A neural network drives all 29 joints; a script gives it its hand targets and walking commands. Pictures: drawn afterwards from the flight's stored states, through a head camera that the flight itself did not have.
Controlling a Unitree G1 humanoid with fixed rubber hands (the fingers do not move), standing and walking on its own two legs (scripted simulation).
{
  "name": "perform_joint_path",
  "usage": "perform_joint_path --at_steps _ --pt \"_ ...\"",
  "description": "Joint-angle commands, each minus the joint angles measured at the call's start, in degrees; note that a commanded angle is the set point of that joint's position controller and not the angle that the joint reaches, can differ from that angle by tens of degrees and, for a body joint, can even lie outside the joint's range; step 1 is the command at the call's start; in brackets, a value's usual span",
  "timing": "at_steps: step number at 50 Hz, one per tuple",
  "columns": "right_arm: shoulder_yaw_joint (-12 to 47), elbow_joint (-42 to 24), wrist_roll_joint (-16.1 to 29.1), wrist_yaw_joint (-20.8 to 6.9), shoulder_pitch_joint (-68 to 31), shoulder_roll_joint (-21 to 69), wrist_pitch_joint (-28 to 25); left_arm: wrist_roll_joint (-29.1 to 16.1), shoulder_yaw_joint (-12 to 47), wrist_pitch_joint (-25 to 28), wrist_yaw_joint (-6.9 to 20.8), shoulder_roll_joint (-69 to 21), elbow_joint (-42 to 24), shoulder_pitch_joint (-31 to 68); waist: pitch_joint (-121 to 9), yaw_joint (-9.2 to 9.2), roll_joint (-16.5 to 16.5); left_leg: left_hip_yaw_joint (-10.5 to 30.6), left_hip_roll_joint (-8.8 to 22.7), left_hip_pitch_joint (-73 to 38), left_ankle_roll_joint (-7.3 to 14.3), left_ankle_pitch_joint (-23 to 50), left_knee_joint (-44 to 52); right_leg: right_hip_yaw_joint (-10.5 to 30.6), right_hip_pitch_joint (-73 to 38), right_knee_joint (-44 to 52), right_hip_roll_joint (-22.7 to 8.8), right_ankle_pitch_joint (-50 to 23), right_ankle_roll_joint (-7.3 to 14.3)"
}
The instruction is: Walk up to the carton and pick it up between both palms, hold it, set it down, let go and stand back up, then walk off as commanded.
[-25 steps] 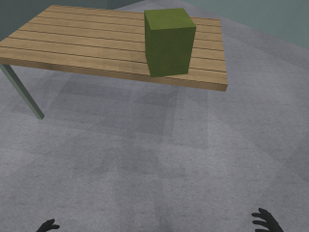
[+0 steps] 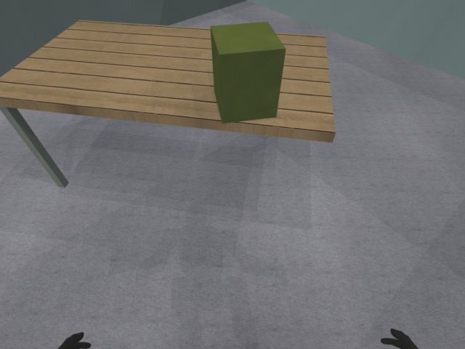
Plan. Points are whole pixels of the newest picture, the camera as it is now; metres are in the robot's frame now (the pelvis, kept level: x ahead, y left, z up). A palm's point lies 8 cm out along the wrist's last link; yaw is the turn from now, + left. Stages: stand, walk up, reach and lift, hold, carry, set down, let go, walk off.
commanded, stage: stand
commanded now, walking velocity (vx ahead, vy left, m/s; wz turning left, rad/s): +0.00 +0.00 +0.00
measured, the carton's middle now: (244, 73) +0.96 -0.04 -0.03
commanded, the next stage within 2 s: none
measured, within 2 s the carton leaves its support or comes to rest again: neither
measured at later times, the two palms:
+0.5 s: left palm out of the picture +0.08 +0.31 -0.10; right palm out of the picture +0.09 -0.31 -0.11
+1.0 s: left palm out of the picture +0.08 +0.31 -0.10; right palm out of the picture +0.09 -0.31 -0.11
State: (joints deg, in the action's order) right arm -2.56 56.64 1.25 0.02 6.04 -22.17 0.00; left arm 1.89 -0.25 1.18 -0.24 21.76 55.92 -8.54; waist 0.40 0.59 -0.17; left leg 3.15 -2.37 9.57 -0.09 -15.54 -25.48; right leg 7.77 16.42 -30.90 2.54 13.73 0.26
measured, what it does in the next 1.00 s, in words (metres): stands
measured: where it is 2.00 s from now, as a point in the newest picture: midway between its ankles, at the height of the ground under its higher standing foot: outside the picture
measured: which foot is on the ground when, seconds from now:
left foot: down 0.00-1.00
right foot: down 0.00-1.00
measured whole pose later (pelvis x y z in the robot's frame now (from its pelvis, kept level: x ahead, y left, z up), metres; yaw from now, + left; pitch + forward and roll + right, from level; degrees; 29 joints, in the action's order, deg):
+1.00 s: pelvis -0.01 +0.01 +0.00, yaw +0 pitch +0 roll +1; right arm -2.5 59.1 1.2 0.0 5.8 -22.2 0.0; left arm 1.9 -0.2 1.2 -0.2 21.8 59.1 -8.2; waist 0.9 0.6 -0.2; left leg 3.1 -2.3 9.5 -0.1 -14.4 -24.3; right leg 7.8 15.7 -28.2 2.4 11.9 0.3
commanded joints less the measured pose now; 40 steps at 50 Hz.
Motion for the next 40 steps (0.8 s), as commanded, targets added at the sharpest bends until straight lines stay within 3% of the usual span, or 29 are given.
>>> perform_joint_path --at_steps 1,4,8,9,11,12,13,16,17,18,19,20,22,25,27,30,31,32,33,40 --pt "-1.31 -0.07 -1.58 0.21 -3.33 -10.35 -1.74 -1.23 -2.07 1.6 -0.87 11.5 -1.17 4.83 -2.41 0.81 -2.91 4.45 6.66 -3.51 2.31 7.07 4.15 8.12 -3.81 10.76 -7.69 -9.27 2.23" --pt "-1.08 0.72 -1.36 -0.07 -3.8 -10.08 -1.83 -1.41 -2.36 1.45 -0.74 12.3 -0.6 4.27 -1.87 -0.1 -1.68 4.28 6.36 -3.04 2.08 5.47 5.18 8.36 -3.65 11.7 -7.42 -5.67 2.02" --pt "-1.37 1.67 -1.62 0.09 -3.0 -10.58 -1.79 -1.24 -2.3 1.5 -0.33 11.57 -0.03 4.9 -1.82 0.12 -3.48 4.68 6.69 -3.16 2.16 4.42 5.71 7.34 -3.41 12.49 -6.94 -3.91 1.57" --pt "-1.39 1.22 -1.37 0.15 -3.43 -10.94 -1.97 -1.29 -2.46 1.18 -0.57 11.59 -0.08 4.76 -1.57 0.15 -1.39 4.62 6.88 -3.45 2.4 4.54 5.29 8.15 -3.38 12.3 -7.35 -5.88 1.96" --pt "-1.24 1.69 -1.48 -0.01 -2.92 -11.15 -1.97 -1.42 -2.08 1.38 -0.27 11.25 0.48 4.12 -3.02 -0.3 -2.7 4.85 6.93 -3.44 1.96 5.29 5.21 7.05 -4.48 11.75 -7.31 -6.64 1.62" --pt "-1.05 1.4 -1.4 0.11 -3.29 -10.26 -2.03 -1.46 -2.28 1.38 -0.5 11.56 0.25 5.4 -2.14 0.38 -3.38 5.26 6.98 -3.08 2.18 5.79 5.86 6.73 -4.39 12.08 -6.82 -6.72 1.42" --pt "-1.13 1.4 -1.44 0.14 -3.43 -10.74 -2.05 -1.73 -1.89 1.31 -0.55 10.44 0.37 4.73 -1.17 0.24 -0.85 5.11 7.6 -2.77 2.48 6.61 5.37 6.84 -3.69 12.04 -7.11 -8.12 1.48" --pt "-0.95 1.55 -1.46 0.27 -3.16 -10.23 -2.14 -1.64 -2.06 1.61 -0.69 11.09 0.44 4.86 -4.53 0.2 -2.01 5.13 7.89 -4.71 2.28 11.89 5.04 5.97 -5.63 9.93 -7.0 -15.55 1.56" --pt "-1.21 1.67 -1.57 0.27 -1.95 -11.18 -2.11 -1.49 -2.05 1.62 -0.63 11.14 0.69 3.56 -4.66 -0.23 -0.38 5.25 7.38 -4.45 2.07 12.81 5.03 5.73 -7.08 9.24 -7.29 -15.77 1.61" --pt "-1.17 2.0 -1.44 0.38 -3.0 -11.32 -2.05 -1.63 -2.27 1.41 -0.63 11.49 1.03 3.45 -4.52 -0.48 -0.35 4.57 7.58 -4.91 1.99 11.98 4.96 5.92 -6.44 9.73 -7.41 -15.82 1.36" --pt "-1.27 1.82 -1.4 0.4 -2.07 -10.76 -1.89 -1.49 -2.14 1.26 -0.67 11.07 0.64 3.97 -5.22 0.29 -2.82 4.79 7.76 -5.07 1.96 12.26 4.65 4.7 -6.86 9.27 -7.09 -16.41 1.55" --pt "-1.3 1.69 -1.4 0.4 -3.05 -11.22 -1.9 -1.43 -1.98 1.2 -0.81 10.93 0.91 3.65 -3.23 -0.32 -0.35 4.59 7.57 -4.21 2.06 11.79 4.36 5.89 -5.63 9.55 -7.53 -16.7 1.87" --pt "-1.4 1.72 -1.33 0.2 -2.33 -11.25 -1.83 -1.35 -2.03 1.42 -0.98 11.64 1.06 4.01 -5.11 0.52 -1.06 4.55 7.54 -4.61 2.01 10.78 4.23 6.09 -7.06 9.95 -8.04 -15.34 1.8" --pt "-1.07 1.1 -1.29 0.27 -3.42 -9.93 -1.58 -1.44 -1.59 1.37 -0.9 10.89 0.63 4.49 -3.65 0.34 -3.19 4.46 7.02 -4.03 2.2 10.19 4.64 6.08 -5.5 10.32 -7.15 -14.68 1.85" --pt "-1.13 1.52 -1.29 0.22 -3.22 -11.14 -1.71 -1.76 -1.84 1.27 -0.78 11.84 1.07 3.43 -2.55 -0.23 -0.62 4.68 7.38 -4.0 2.35 9.88 5.1 6.47 -4.99 10.63 -7.54 -12.98 1.82" --pt "-1.04 1.54 -1.29 0.23 -2.69 -10.39 -1.76 -1.83 -1.54 1.31 -0.88 10.7 0.76 3.8 -1.89 -0.17 -2.71 5.01 7.4 -2.8 2.46 7.67 5.39 6.75 -4.33 11.87 -7.44 -9.54 2.08" --pt "-0.98 1.58 -1.35 0.28 -3.0 -10.25 -2.05 -1.81 -1.71 1.35 -0.66 10.7 0.95 3.51 -2.37 -0.48 -1.34 4.59 7.06 -2.96 2.45 6.17 5.14 7.36 -4.4 12.2 -7.47 -7.56 2.09" --pt "-1.06 1.85 -1.37 0.22 -3.42 -10.86 -1.81 -1.42 -1.9 1.27 -0.74 11.53 0.72 4.45 -0.49 -0.27 -2.9 4.79 6.9 -2.63 2.38 5.88 5.16 7.56 -2.9 12.71 -7.7 -7.18 2.2" --pt "-1.0 1.89 -1.26 0.13 -3.4 -10.87 -1.81 -1.57 -1.94 1.31 -0.82 11.87 0.66 4.57 -1.16 -0.15 -1.48 4.42 7.04 -3.05 2.48 4.65 5.18 8.51 -3.05 12.82 -7.88 -6.9 2.14" --pt "-0.8 1.84 -1.23 0.19 -3.6 -10.09 -1.92 -1.78 -2.01 1.26 -0.57 11.66 1.21 3.84 -2.6 -0.4 -3.28 4.79 7.42 -3.78 2.54 5.66 5.67 7.15 -4.54 12.07 -7.17 -9.05 1.72"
